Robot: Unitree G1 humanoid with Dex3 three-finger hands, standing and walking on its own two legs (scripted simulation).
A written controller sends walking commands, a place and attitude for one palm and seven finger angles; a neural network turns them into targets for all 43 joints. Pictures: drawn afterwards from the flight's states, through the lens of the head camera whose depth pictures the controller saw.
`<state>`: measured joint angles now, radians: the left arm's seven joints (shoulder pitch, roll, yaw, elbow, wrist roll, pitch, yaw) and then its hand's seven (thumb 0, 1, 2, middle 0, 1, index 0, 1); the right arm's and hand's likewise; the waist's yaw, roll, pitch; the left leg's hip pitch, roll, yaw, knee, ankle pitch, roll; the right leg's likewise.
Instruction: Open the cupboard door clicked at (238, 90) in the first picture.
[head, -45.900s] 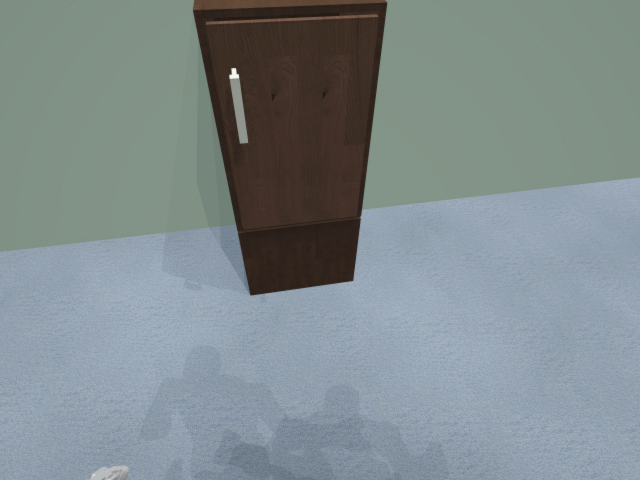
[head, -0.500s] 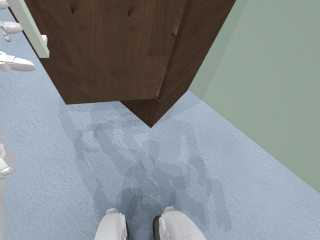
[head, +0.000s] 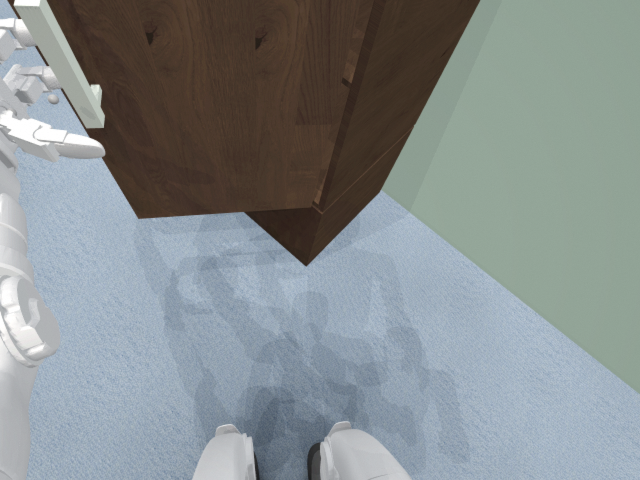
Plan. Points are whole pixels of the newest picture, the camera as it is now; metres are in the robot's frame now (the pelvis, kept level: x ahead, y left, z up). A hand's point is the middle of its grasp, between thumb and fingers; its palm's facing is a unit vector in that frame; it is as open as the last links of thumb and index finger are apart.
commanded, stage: slide the fingers in behind the handle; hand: left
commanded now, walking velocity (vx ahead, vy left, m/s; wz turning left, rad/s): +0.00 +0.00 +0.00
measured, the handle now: (69, 57) +0.59 +0.23 +0.10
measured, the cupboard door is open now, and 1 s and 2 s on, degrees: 50 50 56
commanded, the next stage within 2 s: close the thumb around the handle in 0.74 s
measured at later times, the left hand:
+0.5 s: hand (83, 92) +0.54 +0.22 +0.09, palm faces +0.06 -1.00 -0.01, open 13.9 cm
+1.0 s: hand (78, 96) +0.54 +0.22 +0.09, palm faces +0.06 -1.00 +0.00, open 13.3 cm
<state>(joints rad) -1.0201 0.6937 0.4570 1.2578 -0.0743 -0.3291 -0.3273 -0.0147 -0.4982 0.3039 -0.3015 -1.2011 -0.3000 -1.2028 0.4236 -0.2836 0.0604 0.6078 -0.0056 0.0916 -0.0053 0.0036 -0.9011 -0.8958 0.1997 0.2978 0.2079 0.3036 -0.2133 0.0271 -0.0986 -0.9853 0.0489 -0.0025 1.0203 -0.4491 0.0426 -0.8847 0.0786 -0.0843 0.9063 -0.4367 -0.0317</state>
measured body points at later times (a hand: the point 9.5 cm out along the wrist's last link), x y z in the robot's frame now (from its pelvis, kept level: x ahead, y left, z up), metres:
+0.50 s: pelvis +0.00 +0.00 +0.00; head +0.14 +0.03 +0.42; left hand +0.53 +0.27 +0.10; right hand -0.04 -0.26 -0.10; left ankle +0.01 +0.09 -0.67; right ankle -0.01 -0.11 -0.67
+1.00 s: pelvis +0.00 +0.00 +0.00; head +0.14 +0.04 +0.43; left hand +0.53 +0.27 +0.09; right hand -0.03 -0.26 -0.10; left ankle +0.01 +0.09 -0.67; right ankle -0.01 -0.11 -0.67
